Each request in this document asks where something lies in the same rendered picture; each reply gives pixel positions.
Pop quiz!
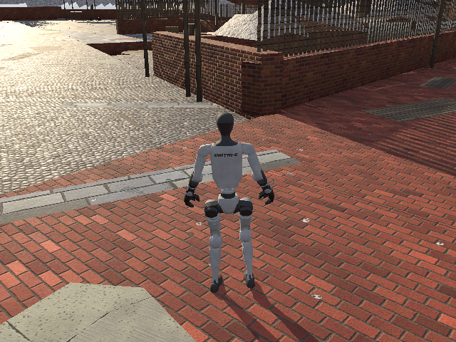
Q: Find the right robot forearm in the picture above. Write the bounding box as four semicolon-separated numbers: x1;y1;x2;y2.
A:
257;170;271;194

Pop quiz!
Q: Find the right robot hand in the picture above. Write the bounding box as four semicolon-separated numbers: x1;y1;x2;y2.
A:
259;189;274;204

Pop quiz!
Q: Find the left robot shin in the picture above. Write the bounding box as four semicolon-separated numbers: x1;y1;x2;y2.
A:
209;236;221;283

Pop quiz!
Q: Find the left robot forearm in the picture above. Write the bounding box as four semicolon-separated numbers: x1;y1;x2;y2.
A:
185;171;199;196

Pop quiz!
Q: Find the robot left thigh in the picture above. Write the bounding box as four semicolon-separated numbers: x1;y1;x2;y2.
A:
204;199;222;249

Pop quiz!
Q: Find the left robot upper arm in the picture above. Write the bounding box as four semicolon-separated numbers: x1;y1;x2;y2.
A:
192;144;211;182

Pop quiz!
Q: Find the right robot upper arm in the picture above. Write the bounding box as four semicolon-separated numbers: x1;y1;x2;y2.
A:
241;142;263;181

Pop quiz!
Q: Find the left robot hand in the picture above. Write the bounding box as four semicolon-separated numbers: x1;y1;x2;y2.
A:
184;193;200;207

